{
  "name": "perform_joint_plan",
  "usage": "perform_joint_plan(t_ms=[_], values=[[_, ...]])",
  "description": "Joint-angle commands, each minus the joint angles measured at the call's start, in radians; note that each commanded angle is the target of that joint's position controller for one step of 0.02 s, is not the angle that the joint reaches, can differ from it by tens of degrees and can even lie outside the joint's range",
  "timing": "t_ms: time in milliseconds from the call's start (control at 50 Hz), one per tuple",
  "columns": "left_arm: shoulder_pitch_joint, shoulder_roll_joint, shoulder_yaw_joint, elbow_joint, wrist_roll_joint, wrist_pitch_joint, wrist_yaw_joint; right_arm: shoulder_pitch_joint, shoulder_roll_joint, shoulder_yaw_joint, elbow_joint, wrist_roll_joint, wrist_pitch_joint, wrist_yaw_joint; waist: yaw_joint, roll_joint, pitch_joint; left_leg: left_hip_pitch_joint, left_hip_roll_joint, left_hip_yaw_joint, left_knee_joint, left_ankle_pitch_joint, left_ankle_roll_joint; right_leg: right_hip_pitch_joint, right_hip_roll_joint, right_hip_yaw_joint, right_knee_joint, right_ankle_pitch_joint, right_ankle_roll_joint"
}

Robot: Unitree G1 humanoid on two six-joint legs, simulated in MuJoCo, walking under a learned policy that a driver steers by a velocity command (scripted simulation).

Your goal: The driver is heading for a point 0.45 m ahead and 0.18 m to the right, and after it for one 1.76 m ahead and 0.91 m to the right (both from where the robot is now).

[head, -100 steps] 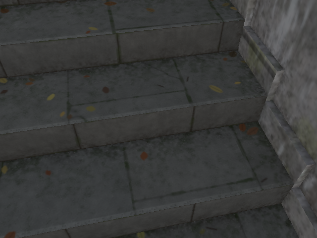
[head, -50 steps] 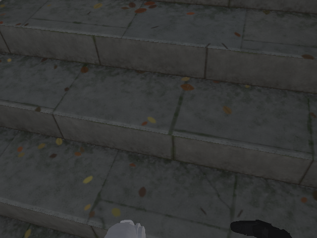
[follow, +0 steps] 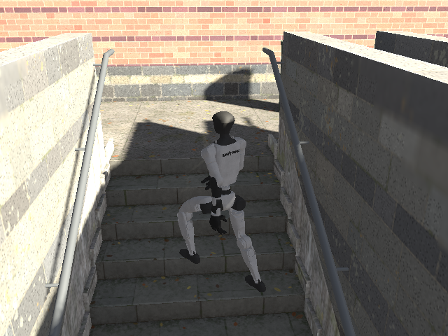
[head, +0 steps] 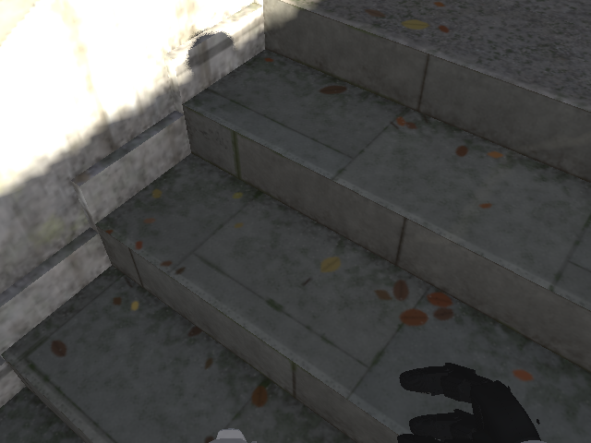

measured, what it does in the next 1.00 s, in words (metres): climbs, turning right: right foot, then left foot 0.15 m higher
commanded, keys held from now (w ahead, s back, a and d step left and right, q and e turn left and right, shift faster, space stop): w+e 1.00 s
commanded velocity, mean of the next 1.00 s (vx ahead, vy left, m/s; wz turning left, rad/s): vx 0.50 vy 0.00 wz -0.52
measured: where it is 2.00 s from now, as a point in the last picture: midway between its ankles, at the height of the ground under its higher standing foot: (567, 130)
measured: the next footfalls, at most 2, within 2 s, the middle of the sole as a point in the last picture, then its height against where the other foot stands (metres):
right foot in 0.52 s outside the picture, level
left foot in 0.88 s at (319, 314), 0.15 m higher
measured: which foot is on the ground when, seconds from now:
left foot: down 0.00-0.56, up 0.58-0.86, down 0.88-1.00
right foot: down 0.00-0.08, up 0.10-0.50, down 0.52-0.92, up 0.94-1.00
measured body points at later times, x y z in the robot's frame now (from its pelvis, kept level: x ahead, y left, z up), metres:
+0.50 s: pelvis +0.26 +0.06 +0.15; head +0.24 +0.04 +0.60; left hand +0.39 +0.28 +0.02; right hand +0.32 -0.20 +0.01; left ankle +0.20 +0.15 -0.58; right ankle +0.27 -0.04 -0.54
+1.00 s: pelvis +0.51 +0.04 +0.22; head +0.50 +0.04 +0.67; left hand +0.64 +0.24 +0.07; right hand +0.59 -0.24 +0.13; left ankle +0.62 +0.10 -0.43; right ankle +0.33 -0.04 -0.35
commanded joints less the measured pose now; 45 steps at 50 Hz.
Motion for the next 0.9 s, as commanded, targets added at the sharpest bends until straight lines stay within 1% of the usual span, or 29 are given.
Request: perform_joint_plan(t_ms=[20, 60, 80, 100, 120, 140, 200, 240, 280, 340, 380, 400, 440, 520, 540, 560, 580, 620, 640, 660, 700, 740, 780, 800, 820, 840, 860, 880, 900], values=[[0.228, 0.241, 0.071, 0.039, -0.015, -0.035, -0.071, -0.206, -0.090, -0.023, -0.134, 0.082, -0.016, -0.018, -0.077, -0.114, -0.046, 0.740, -0.097, 0.020, -0.248, 0.038, -0.001, -0.332, -0.088, 0.014, -0.056, 1.392, -0.180], [0.135, 0.239, 0.092, 0.041, -0.007, -0.053, -0.072, 0.045, -0.114, -0.054, -0.027, 0.029, -0.018, -0.033, -0.221, -0.101, -0.166, 1.127, -0.105, -0.106, -0.366, 0.089, -0.007, -0.541, -0.061, 0.049, 0.134, 1.235, -0.104], [0.091, 0.216, 0.096, 0.050, -0.006, -0.046, -0.080, 0.305, -0.137, -0.079, 0.084, 0.019, -0.014, -0.043, -0.325, -0.029, -0.251, 1.313, -0.028, -0.262, -0.463, 0.039, 0.011, -0.654, -0.049, 0.104, 0.287, 0.927, -0.096], [0.052, 0.155, 0.099, 0.034, -0.013, -0.024, -0.091, 0.595, -0.210, -0.110, 0.228, -0.017, -0.014, -0.054, -0.370, 0.141, -0.318, 1.374, 0.144, -0.531, -0.597, 0.073, 0.093, -0.732, 0.032, 0.148, 0.604, 0.323, -0.097], [0.003, 0.117, 0.099, 0.020, -0.046, -0.011, -0.085, 0.735, -0.259, -0.152, 0.317, -0.065, -0.027, -0.073, -0.386, 0.207, -0.259, 1.209, 0.221, -0.572, -0.643, 0.192, 0.133, -0.701, 0.077, 0.190, 1.049, 0.273, -0.141], [-0.069, 0.077, 0.097, 0.011, -0.048, -0.021, -0.080, 0.635, -0.232, -0.140, 0.322, -0.073, -0.045, -0.082, -0.342, 0.224, -0.084, 0.995, 0.197, -0.504, -0.690, 0.106, 0.107, -0.803, 0.080, 0.224, 1.316, 0.313, -0.165], [-0.174, 0.024, 0.085, -0.003, -0.039, -0.019, -0.037, 0.308, -0.017, -0.091, 0.259, 0.016, -0.052, -0.076, -0.201, 0.083, -0.032, 0.807, 0.196, -0.364, -0.744, 0.073, 0.086, -0.857, 0.058, 0.206, 1.568, 0.260, -0.216], [-0.204, 0.000, 0.070, -0.056, -0.049, 0.010, -0.027, 0.187, 0.046, -0.080, 0.249, -0.004, -0.066, -0.082, -0.107, 0.011, 0.008, 0.714, 0.185, -0.255, -0.826, 0.124, 0.072, -0.866, 0.072, 0.200, 1.563, 0.260, -0.243], [-0.221, 0.030, 0.067, -0.092, -0.044, 0.018, -0.048, 0.134, 0.022, -0.091, 0.229, -0.021, -0.100, -0.095, -0.056, -0.005, 0.033, 0.663, 0.162, -0.103, -0.925, 0.193, 0.066, -0.829, 0.063, 0.170, 1.434, 0.309, -0.215], [-0.166, 0.107, 0.094, -0.101, -0.044, 0.011, -0.069, -0.005, -0.108, -0.119, 0.174, -0.016, -0.124, -0.095, 0.041, 0.050, 0.109, 0.572, 0.099, 0.114, -1.143, 0.228, 0.041, -0.561, 0.078, 0.066, 1.238, 0.316, -0.192], [-0.140, 0.164, 0.120, -0.079, -0.042, 0.010, -0.074, 0.010, -0.170, -0.130, 0.164, -0.035, -0.118, -0.086, 0.033, 0.060, 0.128, 0.647, 0.111, 0.159, -1.116, 0.218, 0.066, -0.458, 0.063, 0.025, 1.089, 0.260, -0.144], [-0.159, 0.170, 0.124, -0.089, -0.060, 0.011, -0.063, 0.067, -0.177, -0.136, 0.180, -0.053, -0.116, -0.076, -0.006, 0.060, 0.139, 0.745, 0.102, 0.183, -1.107, 0.223, 0.073, -0.468, 0.057, 0.035, 0.965, 0.230, -0.135], [-0.223, 0.189, 0.129, -0.100, -0.039, 0.036, -0.030, 0.167, -0.175, -0.127, 0.195, -0.069, -0.121, -0.057, -0.041, 0.104, 0.164, 0.932, 0.120, 0.184, -1.046, 0.409, 0.127, -0.487, 0.078, -0.012, 0.776, 0.164, -0.122], [-0.071, 0.127, 0.115, -0.078, -0.026, 0.064, 0.061, 0.146, -0.245, -0.150, 0.180, -0.031, -0.089, -0.014, 0.023, 0.043, 0.044, 1.215, 0.121, 0.178, -0.627, 0.979, 0.199, -0.367, 0.196, -0.119, 0.190, 0.221, -0.051], [-0.002, 0.134, 0.126, -0.055, -0.013, 0.065, 0.085, 0.204, -0.198, -0.146, 0.214, -0.056, -0.071, 0.018, 0.011, 0.011, 0.040, 1.065, 0.084, 0.133, -0.382, 0.900, 0.193, -0.249, 0.247, -0.043, 0.150, 0.285, -0.096], [0.059, 0.211, 0.139, -0.050, -0.001, 0.070, 0.108, 0.185, -0.069, -0.121, 0.172, -0.090, -0.079, 0.054, -0.015, -0.149, -0.004, 0.723, -0.065, 0.085, -0.045, 0.403, 0.109, -0.080, 0.167, 0.254, 0.196, 0.654, -0.275], [0.082, 0.323, 0.158, -0.043, -0.027, 0.063, 0.089, 0.140, -0.052, -0.103, 0.137, -0.055, -0.094, 0.064, 0.026, -0.229, 0.014, 0.252, -0.220, -0.070, 0.232, -0.130, 0.038, 0.088, -0.002, 0.662, 0.034, 0.545, -0.470], [0.128, 0.201, 0.137, 0.036, 0.007, 0.044, 0.052, 0.030, -0.082, -0.096, 0.131, -0.003, -0.113, 0.024, 0.080, -0.073, 0.154, -0.123, -0.191, -0.204, 0.508, -0.076, 0.087, 0.017, -0.042, 0.695, 0.024, 0.104, -0.447], [0.131, 0.145, 0.114, 0.054, 0.018, 0.048, 0.040, 0.007, -0.110, -0.095, 0.111, 0.002, -0.114, -0.001, 0.050, 0.006, 0.138, -0.224, -0.179, -0.204, 0.612, -0.070, 0.120, 0.005, -0.060, 0.689, 0.046, 0.216, -0.446], [0.080, 0.090, 0.081, 0.076, 0.028, 0.056, 0.030, -0.011, -0.073, -0.074, 0.085, -0.011, -0.111, -0.021, -0.016, 0.066, 0.110, -0.239, -0.144, -0.222, 0.664, -0.031, 0.157, -0.093, -0.064, 0.642, 0.084, 0.244, -0.414], [-0.076, 0.015, 0.032, 0.031, 0.020, 0.055, 0.033, -0.012, -0.057, -0.060, 0.048, -0.017, -0.095, -0.066, -0.105, 0.056, 0.076, -0.142, -0.101, -0.224, 0.714, -0.050, 0.184, -0.369, -0.020, 0.510, 0.054, 0.206, -0.337], [-0.050, 0.035, 0.024, 0.040, 0.025, 0.036, 0.064, -0.059, -0.060, -0.037, -0.002, -0.013, -0.088, -0.085, -0.100, -0.017, 0.034, -0.197, -0.114, -0.222, 0.835, -0.190, 0.164, -0.438, 0.003, 0.494, 0.032, 0.151, -0.308], [0.011, 0.076, 0.026, 0.065, 0.033, 0.011, 0.068, -0.215, -0.079, -0.026, -0.091, -0.008, -0.087, -0.111, -0.067, 0.110, 0.005, -0.152, -0.061, -0.172, 0.432, -0.124, 0.130, -0.428, 0.048, 0.431, 0.018, 0.112, -0.224], [0.021, 0.099, 0.036, 0.052, 0.024, 0.001, 0.065, -0.311, -0.082, -0.024, -0.134, 0.001, -0.083, -0.126, -0.046, 0.061, 0.012, -0.026, -0.039, -0.119, 0.263, -0.091, 0.111, -0.530, 0.074, 0.403, -0.028, 0.163, -0.209], [-0.049, 0.171, 0.063, 0.018, -0.035, 0.008, 0.042, -0.461, -0.028, 0.005, -0.221, 0.008, -0.055, -0.112, -0.098, 0.002, 0.034, 0.403, -0.078, 0.020, -0.027, -0.374, 0.038, -0.870, 0.065, 0.392, -0.289, 0.167, -0.242], [-0.024, 0.212, 0.068, -0.013, -0.048, -0.001, 0.028, -0.420, 0.008, 0.007, -0.201, 0.027, -0.039, -0.084, -0.109, -0.113, 0.037, 0.636, -0.134, 0.112, 0.065, -0.235, -0.031, -1.012, 0.010, 0.449, -0.328, 0.429, -0.322], [-0.105, 0.278, 0.089, -0.044, -0.045, -0.012, 0.005, -0.206, -0.017, -0.004, -0.123, 0.053, -0.038, -0.066, -0.182, -0.168, 0.018, 0.664, -0.167, 0.050, 0.100, 0.019, -0.018, -0.852, -0.034, 0.401, -0.195, 1.028, -0.292], [-0.154, 0.341, 0.118, -0.079, -0.072, -0.024, -0.010, -0.011, -0.160, -0.058, -0.047, 0.063, -0.042, -0.061, -0.263, -0.111, -0.111, 0.652, -0.244, 0.050, -0.123, -0.008, 0.012, -0.534, -0.006, 0.297, 0.011, 1.534, -0.239], [-0.132, 0.250, 0.115, -0.087, -0.033, -0.044, -0.023, 0.240, -0.226, -0.088, 0.047, 0.027, -0.051, -0.073, -0.288, 0.023, -0.300, 0.906, -0.179, -0.227, -0.309, 0.127, 0.115, -0.508, 0.064, 0.301, 0.357, 1.503, -0.177]])
Velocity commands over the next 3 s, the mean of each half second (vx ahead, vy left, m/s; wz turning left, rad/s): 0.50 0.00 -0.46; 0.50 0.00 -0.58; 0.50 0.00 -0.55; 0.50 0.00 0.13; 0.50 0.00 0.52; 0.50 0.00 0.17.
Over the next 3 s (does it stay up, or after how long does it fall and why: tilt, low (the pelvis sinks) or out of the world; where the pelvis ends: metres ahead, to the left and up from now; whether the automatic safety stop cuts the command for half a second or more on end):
stays up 1.38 -0.64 0.61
